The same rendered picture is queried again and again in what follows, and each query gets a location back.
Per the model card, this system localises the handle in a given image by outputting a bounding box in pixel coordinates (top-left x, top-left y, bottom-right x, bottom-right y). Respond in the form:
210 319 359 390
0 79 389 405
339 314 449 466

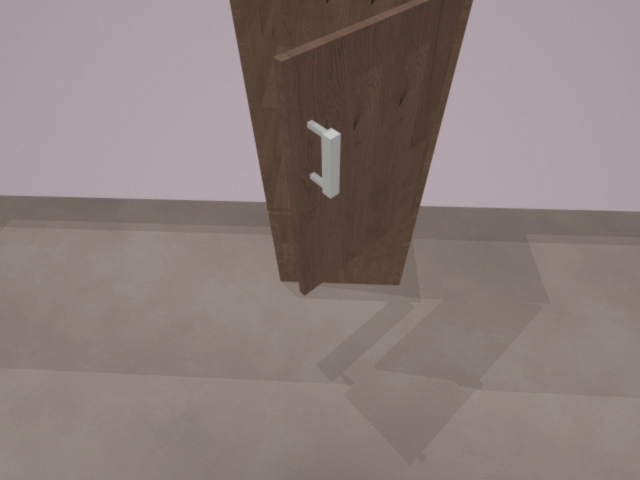
307 120 341 199

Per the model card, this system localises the cupboard door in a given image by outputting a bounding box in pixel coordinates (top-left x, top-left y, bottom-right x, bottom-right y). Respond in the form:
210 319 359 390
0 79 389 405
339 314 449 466
273 0 464 296

